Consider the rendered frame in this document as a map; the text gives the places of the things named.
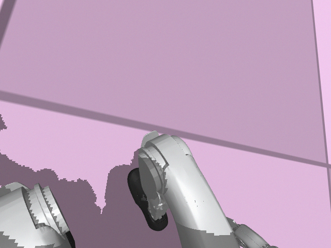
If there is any right robot foot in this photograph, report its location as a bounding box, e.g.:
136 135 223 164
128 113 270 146
127 168 168 231

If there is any left robot foot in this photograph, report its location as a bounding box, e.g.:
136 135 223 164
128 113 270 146
65 231 76 248

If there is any right robot hand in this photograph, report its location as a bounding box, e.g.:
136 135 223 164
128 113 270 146
226 217 270 248

